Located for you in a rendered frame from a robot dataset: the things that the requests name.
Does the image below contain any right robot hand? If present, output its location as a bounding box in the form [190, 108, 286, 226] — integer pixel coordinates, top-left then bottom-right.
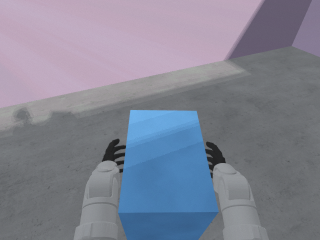
[205, 141, 226, 179]

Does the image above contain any left robot forearm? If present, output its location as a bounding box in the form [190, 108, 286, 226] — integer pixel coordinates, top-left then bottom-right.
[73, 160, 120, 240]

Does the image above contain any right robot forearm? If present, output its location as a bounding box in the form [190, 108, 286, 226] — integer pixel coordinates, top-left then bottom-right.
[212, 163, 269, 240]

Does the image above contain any carton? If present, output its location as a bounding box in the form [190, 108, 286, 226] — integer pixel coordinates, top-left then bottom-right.
[118, 110, 219, 240]

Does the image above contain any left robot hand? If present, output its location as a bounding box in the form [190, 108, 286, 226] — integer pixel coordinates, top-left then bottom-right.
[102, 139, 126, 173]

